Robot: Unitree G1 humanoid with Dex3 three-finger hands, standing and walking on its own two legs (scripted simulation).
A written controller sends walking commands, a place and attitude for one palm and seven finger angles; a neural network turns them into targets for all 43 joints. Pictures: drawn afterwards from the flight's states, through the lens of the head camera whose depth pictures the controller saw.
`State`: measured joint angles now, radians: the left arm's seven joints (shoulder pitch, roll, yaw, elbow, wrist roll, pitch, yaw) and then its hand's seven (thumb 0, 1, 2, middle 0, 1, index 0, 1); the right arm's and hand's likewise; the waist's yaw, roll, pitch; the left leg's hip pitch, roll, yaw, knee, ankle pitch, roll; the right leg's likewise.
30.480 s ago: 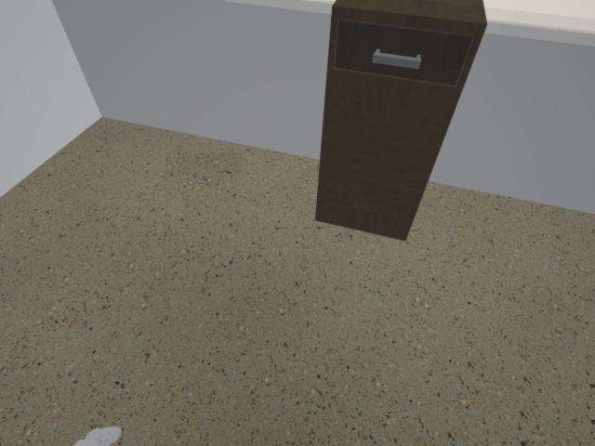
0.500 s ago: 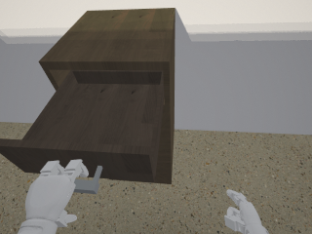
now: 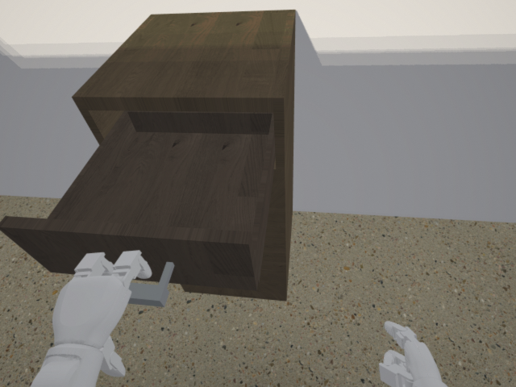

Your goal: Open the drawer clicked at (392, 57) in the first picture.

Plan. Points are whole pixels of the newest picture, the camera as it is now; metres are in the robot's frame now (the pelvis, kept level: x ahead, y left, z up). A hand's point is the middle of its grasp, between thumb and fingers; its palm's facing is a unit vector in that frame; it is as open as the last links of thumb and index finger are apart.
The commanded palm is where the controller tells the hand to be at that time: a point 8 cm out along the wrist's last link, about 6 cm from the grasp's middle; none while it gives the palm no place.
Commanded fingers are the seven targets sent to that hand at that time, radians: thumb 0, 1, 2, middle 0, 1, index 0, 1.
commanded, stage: lift the hand off the handle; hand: left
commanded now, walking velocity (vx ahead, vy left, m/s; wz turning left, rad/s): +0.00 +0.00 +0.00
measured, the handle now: (125, 278) +0.25 +0.23 +0.06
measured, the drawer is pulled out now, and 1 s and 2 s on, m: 0.29 0.29 0.29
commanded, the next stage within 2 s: draw the hand back to the body in 1.24 s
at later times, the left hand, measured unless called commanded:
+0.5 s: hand (89, 290) +0.21 +0.25 +0.10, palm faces +0.07 -0.11 -0.99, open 13.3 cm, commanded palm +0.18 +0.25 +0.17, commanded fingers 0.00 -0.50 0.30 -0.30 -1.20 -0.30 -1.20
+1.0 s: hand (66, 246) +0.23 +0.25 +0.18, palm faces +0.15 -0.11 -0.98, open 13.8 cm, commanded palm +0.18 +0.25 +0.24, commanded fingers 0.00 -0.50 0.30 -0.30 -1.20 -0.30 -1.20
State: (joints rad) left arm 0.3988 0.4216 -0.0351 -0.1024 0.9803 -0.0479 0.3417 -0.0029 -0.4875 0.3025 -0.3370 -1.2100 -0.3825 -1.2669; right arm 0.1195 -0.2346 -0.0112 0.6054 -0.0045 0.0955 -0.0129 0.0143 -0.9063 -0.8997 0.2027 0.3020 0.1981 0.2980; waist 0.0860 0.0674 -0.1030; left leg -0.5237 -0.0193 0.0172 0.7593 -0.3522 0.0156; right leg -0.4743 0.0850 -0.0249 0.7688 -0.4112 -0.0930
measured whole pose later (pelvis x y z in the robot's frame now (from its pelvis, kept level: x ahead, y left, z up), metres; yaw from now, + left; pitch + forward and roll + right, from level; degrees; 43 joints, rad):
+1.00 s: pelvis +0.01 +0.04 +0.03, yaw +0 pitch +0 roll -1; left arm 0.33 0.54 -0.01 -0.55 0.82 0.15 -0.02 0.00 -0.49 0.30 -0.32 -1.20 -0.33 -1.21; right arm 0.08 -0.24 0.06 0.54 0.04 0.15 0.04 0.01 -0.91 -0.90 0.20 0.30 0.20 0.30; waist 0.11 0.14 -0.06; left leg -0.26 -0.05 0.03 0.52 -0.27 0.07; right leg -0.20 0.05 0.01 0.51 -0.31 -0.04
